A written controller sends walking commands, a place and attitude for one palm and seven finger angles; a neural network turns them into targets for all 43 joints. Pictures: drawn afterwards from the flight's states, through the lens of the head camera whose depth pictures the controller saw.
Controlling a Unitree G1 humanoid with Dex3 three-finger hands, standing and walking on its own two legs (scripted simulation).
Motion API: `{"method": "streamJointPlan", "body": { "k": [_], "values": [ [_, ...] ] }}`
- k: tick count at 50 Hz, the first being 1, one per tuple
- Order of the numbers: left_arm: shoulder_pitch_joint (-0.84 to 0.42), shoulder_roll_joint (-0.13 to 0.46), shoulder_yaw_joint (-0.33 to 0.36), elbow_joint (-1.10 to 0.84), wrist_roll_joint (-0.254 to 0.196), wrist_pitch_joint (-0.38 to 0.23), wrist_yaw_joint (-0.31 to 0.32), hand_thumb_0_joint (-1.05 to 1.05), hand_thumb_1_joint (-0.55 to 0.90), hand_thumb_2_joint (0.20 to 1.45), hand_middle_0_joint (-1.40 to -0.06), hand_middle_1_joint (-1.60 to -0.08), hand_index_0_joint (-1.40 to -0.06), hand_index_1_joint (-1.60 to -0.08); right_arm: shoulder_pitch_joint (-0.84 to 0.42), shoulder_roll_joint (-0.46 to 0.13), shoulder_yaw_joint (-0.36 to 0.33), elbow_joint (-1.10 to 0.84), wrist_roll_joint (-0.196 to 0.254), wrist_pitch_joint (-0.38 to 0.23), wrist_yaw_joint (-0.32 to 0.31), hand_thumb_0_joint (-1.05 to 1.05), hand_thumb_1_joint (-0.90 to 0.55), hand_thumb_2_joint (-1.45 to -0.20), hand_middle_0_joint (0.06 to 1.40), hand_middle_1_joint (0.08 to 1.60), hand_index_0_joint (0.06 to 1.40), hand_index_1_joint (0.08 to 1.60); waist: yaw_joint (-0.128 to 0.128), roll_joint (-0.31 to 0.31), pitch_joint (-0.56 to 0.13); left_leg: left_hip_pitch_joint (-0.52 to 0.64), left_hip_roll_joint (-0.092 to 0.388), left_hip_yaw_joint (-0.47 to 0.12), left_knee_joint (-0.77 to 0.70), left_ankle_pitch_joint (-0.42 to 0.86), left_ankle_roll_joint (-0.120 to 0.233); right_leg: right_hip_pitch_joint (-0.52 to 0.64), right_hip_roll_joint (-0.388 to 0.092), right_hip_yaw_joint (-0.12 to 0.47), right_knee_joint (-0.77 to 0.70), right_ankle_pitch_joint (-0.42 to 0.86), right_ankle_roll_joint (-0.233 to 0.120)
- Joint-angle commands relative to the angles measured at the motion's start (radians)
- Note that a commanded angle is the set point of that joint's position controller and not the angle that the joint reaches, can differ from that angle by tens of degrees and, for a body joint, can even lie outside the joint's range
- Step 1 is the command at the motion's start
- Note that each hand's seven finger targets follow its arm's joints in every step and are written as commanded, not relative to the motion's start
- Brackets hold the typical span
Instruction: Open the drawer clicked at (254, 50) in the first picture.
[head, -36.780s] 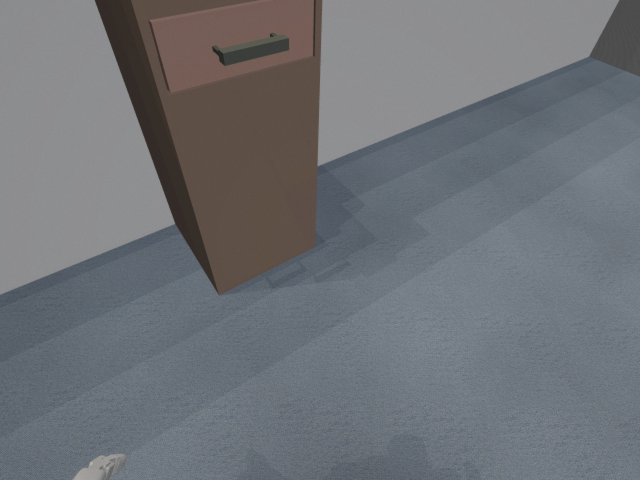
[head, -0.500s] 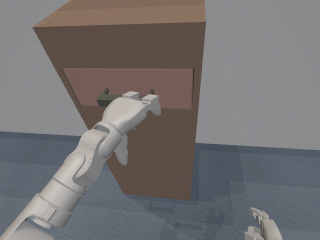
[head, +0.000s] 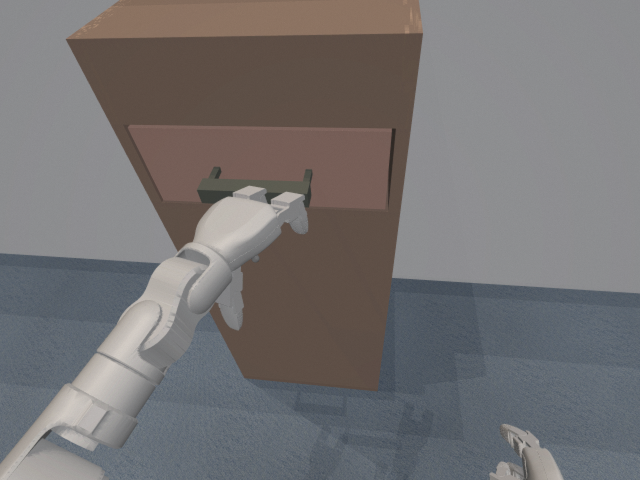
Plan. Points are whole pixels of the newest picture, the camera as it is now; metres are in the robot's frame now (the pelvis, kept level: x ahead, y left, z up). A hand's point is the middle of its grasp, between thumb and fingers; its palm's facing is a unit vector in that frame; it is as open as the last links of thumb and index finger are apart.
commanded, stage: lower the fingers behind the handle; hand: left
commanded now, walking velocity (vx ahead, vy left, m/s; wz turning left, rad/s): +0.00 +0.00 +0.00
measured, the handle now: (258, 183) +0.50 +0.15 +0.10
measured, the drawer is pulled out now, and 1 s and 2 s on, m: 0.00 0.00 0.00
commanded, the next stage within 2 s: lift the fingers back up to retry in 1.38 s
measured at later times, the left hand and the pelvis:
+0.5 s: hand (217, 222) +0.40 +0.18 +0.12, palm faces -0.02 -0.04 -1.00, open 14.3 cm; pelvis +0.01 +0.00 +0.00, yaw +0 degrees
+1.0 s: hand (226, 211) +0.42 +0.17 +0.12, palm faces +0.03 -0.03 -1.00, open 13.9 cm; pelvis +0.00 -0.01 -0.01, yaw +0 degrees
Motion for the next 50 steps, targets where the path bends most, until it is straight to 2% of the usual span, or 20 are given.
{"method": "streamJointPlan", "body": {
  "k": [1, 3, 6, 9, 12, 13, 16, 18, 20, 22, 23, 26, 27, 29, 36, 38, 39, 42, 47, 50],
  "values": [
    [-0.656, 0.352, 0.448, -0.099, 0.025, -0.024, 0.272, 0.000, -0.500, 0.300, -0.300, -1.200, -0.300, -1.200, -0.084, -0.056, -0.016, -0.085, 0.008, -0.056, 0.010, 0.000, -0.900, -0.900, 0.200, 0.300, 0.200, 0.300, 0.012, 0.004, -0.370, 0.061, 0.007, -0.032, -0.042, 0.364, -0.054, 0.148, 0.028, 0.046, -0.031, 0.249, -0.030],
    [-0.628, 0.243, 0.359, 0.024, 0.023, 0.030, 0.296, 0.000, -0.500, 0.300, -0.300, -1.200, -0.300, -1.200, -0.113, -0.045, -0.007, -0.087, 0.019, -0.040, 0.022, 0.000, -0.900, -0.900, 0.200, 0.300, 0.200, 0.300, 0.007, -0.069, -0.308, 0.020, 0.018, -0.004, -0.055, 0.311, -0.043, 0.140, 0.020, 0.049, -0.041, 0.237, -0.023],
    [-0.511, 0.204, 0.326, 0.254, 0.051, 0.134, 0.287, 0.000, -0.500, 0.300, -0.300, -1.200, -0.300, -1.200, -0.128, -0.069, 0.000, -0.083, 0.021, 0.002, 0.033, 0.000, -0.900, -0.900, 0.200, 0.300, 0.200, 0.300, 0.015, -0.147, -0.244, -0.043, 0.025, 0.014, -0.084, 0.239, -0.044, 0.139, 0.017, 0.051, -0.071, 0.176, -0.014],
    [-0.400, 0.134, 0.234, 0.322, 0.112, 0.257, 0.230, 0.000, -0.500, 0.300, -0.300, -1.200, -0.300, -1.200, -0.146, -0.095, 0.002, -0.114, 0.018, 0.037, 0.054, 0.000, -0.900, -0.900, 0.200, 0.300, 0.200, 0.300, 0.023, -0.111, -0.257, -0.069, 0.033, 0.020, -0.096, 0.220, -0.041, 0.150, 0.009, 0.054, -0.071, 0.167, -0.010],
    [-0.405, 0.043, 0.095, 0.279, 0.151, 0.355, 0.137, 0.000, -0.500, 0.300, -0.300, -1.200, -0.300, -1.200, -0.165, -0.111, -0.001, -0.162, 0.036, 0.053, 0.064, 0.000, -0.900, -0.900, 0.200, 0.300, 0.200, 0.300, -0.023, -0.097, -0.292, -0.040, 0.036, 0.014, -0.082, 0.218, -0.027, 0.144, 0.010, 0.056, -0.067, 0.182, -0.010],
    [-0.461, 0.026, 0.071, 0.222, 0.140, 0.354, 0.100, 0.000, -0.500, 0.300, -0.300, -1.200, -0.300, -1.200, -0.156, -0.115, -0.009, -0.175, 0.034, 0.054, 0.059, 0.000, -0.900, -0.900, 0.200, 0.300, 0.200, 0.300, -0.046, -0.133, -0.308, -0.021, 0.033, 0.004, -0.067, 0.218, -0.013, 0.136, 0.012, 0.057, -0.066, 0.199, -0.008],
    [-0.606, 0.139, 0.143, 0.007, 0.089, 0.230, 0.022, 0.000, -0.500, 0.300, -0.300, -1.200, -0.300, -1.200, -0.145, -0.118, -0.018, -0.207, 0.019, 0.030, 0.019, 0.000, -0.900, -0.900, 0.200, 0.300, 0.200, 0.300, -0.067, -0.181, -0.380, 0.019, 0.014, -0.020, -0.033, 0.216, 0.020, 0.166, 0.006, 0.072, -0.044, 0.241, -0.001],
    [-0.666, 0.157, 0.164, -0.113, 0.062, 0.100, 0.034, 0.000, -0.500, 0.300, -0.300, -1.200, -0.300, -1.200, -0.120, -0.090, -0.023, -0.193, 0.005, -0.004, -0.006, 0.000, -0.900, -0.900, 0.200, 0.300, 0.200, 0.300, -0.062, -0.085, -0.429, 0.077, 0.004, -0.027, -0.015, 0.256, 0.028, 0.166, 0.007, 0.082, -0.026, 0.273, -0.007],
    [-0.573, 0.076, 0.110, 0.031, 0.090, 0.075, 0.052, 0.000, -0.500, 0.300, -0.300, -1.200, -0.300, -1.200, -0.077, -0.080, -0.024, -0.146, 0.003, -0.013, -0.008, 0.000, -0.900, -0.900, 0.200, 0.300, 0.200, 0.300, -0.073, -0.066, -0.331, 0.068, 0.008, -0.032, 0.001, 0.247, 0.014, 0.061, 0.016, 0.066, -0.027, 0.226, -0.011],
    [-0.542, 0.052, 0.112, 0.102, 0.096, 0.061, 0.075, 0.000, -0.500, 0.300, -0.300, -1.200, -0.300, -1.200, -0.060, -0.082, -0.023, -0.126, 0.014, -0.010, 0.002, 0.000, -0.900, -0.900, 0.200, 0.300, 0.200, 0.300, -0.071, -0.061, -0.207, 0.025, 0.016, -0.042, -0.006, 0.219, -0.006, -0.025, 0.025, 0.047, -0.038, 0.158, -0.019],
    [-0.560, 0.043, 0.117, 0.119, 0.084, 0.053, 0.092, 0.000, -0.500, 0.300, -0.300, -1.200, -0.300, -1.200, -0.056, -0.085, -0.026, -0.123, 0.015, -0.011, 0.006, 0.000, -0.900, -0.900, 0.200, 0.300, 0.200, 0.300, -0.066, -0.056, -0.189, 0.012, 0.016, -0.040, -0.009, 0.195, -0.011, -0.041, 0.026, 0.045, -0.039, 0.134, -0.020],
    [-0.539, 0.147, 0.240, 0.126, 0.081, 0.052, 0.156, 0.000, -0.500, 0.300, -0.300, -1.200, -0.300, -1.200, -0.064, -0.094, -0.032, -0.125, 0.013, -0.011, 0.014, 0.000, -0.900, -0.900, 0.200, 0.300, 0.200, 0.300, -0.024, -0.078, -0.265, -0.011, 0.013, -0.033, -0.004, 0.234, -0.020, 0.037, 0.022, 0.053, -0.016, 0.174, -0.025],
    [-0.554, 0.081, 0.181, 0.113, 0.084, 0.063, 0.165, 0.000, -0.500, 0.300, -0.300, -1.200, -0.300, -1.200, -0.072, -0.081, -0.031, -0.134, 0.014, -0.013, 0.019, 0.000, -0.900, -0.900, 0.200, 0.300, 0.200, 0.300, -0.032, -0.066, -0.291, -0.002, 0.012, -0.030, 0.005, 0.254, -0.018, 0.037, 0.019, 0.053, -0.006, 0.198, -0.022],
    [-0.550, 0.045, 0.156, 0.149, 0.103, 0.086, 0.183, 0.000, -0.500, 0.300, -0.300, -1.200, -0.300, -1.200, -0.065, -0.083, -0.036, -0.122, 0.014, -0.008, 0.027, 0.000, -0.900, -0.900, 0.200, 0.300, 0.200, 0.300, -0.042, -0.074, -0.277, -0.005, 0.019, -0.032, 0.010, 0.261, -0.025, 0.000, 0.024, 0.043, 0.000, 0.193, -0.022],
    [-0.559, 0.048, 0.145, 0.246, 0.147, 0.180, 0.205, 0.000, -0.500, 0.300, -0.300, -1.200, -0.300, -1.200, -0.065, -0.091, -0.034, -0.123, 0.011, 0.022, 0.034, 0.000, -0.900, -0.900, 0.200, 0.300, 0.200, 0.300, -0.045, -0.112, -0.321, -0.029, 0.017, -0.027, 0.025, 0.229, -0.019, 0.015, 0.024, 0.049, 0.010, 0.182, -0.020],
    [-0.554, 0.054, 0.148, 0.280, 0.149, 0.198, 0.196, 0.000, -0.500, 0.300, -0.300, -1.200, -0.300, -1.200, -0.068, -0.087, -0.027, -0.123, 0.012, 0.030, 0.029, 0.000, -0.900, -0.900, 0.200, 0.300, 0.200, 0.300, -0.048, -0.126, -0.303, -0.052, 0.016, -0.024, 0.026, 0.206, -0.015, 0.018, 0.022, 0.051, 0.014, 0.180, -0.017],
    [-0.538, 0.013, 0.113, 0.303, 0.146, 0.207, 0.185, 0.000, -0.500, 0.300, -0.300, -1.200, -0.300, -1.200, -0.071, -0.083, -0.023, -0.129, 0.013, 0.034, 0.029, 0.000, -0.900, -0.900, 0.200, 0.300, 0.200, 0.300, -0.051, -0.136, -0.283, -0.061, 0.014, -0.022, 0.025, 0.187, -0.014, 0.008, 0.021, 0.050, 0.011, 0.168, -0.014],
    [-0.539, 0.065, 0.150, 0.358, 0.141, 0.207, 0.161, 0.000, -0.500, 0.300, -0.300, -1.200, -0.300, -1.200, -0.064, -0.090, -0.018, -0.131, 0.013, 0.037, 0.018, 0.000, -0.900, -0.900, 0.200, 0.300, 0.200, 0.300, -0.051, -0.166, -0.253, -0.099, 0.013, -0.017, 0.025, 0.137, -0.007, 0.016, 0.015, 0.060, 0.002, 0.139, -0.008],
    [-0.519, 0.067, 0.144, 0.422, 0.138, 0.172, 0.121, 0.000, -0.500, 0.300, -0.300, -1.200, -0.300, -1.200, -0.044, -0.093, -0.011, -0.143, 0.013, 0.037, 0.010, 0.000, -0.900, -0.900, 0.200, 0.300, 0.200, 0.300, -0.057, -0.178, -0.193, -0.157, 0.010, -0.007, 0.036, 0.076, -0.004, -0.006, 0.008, 0.068, 0.001, 0.098, -0.001],
    [-0.468, 0.070, 0.156, 0.426, 0.131, 0.143, 0.111, 0.000, -0.500, 0.300, -0.300, -1.200, -0.300, -1.200, -0.025, -0.094, -0.015, -0.155, 0.011, 0.032, 0.010, 0.000, -0.900, -0.900, 0.200, 0.300, 0.200, 0.300, -0.049, -0.176, -0.207, -0.176, 0.007, -0.001, 0.051, 0.067, -0.003, 0.000, 0.007, 0.074, 0.009, 0.094, 0.000]
  ]
}}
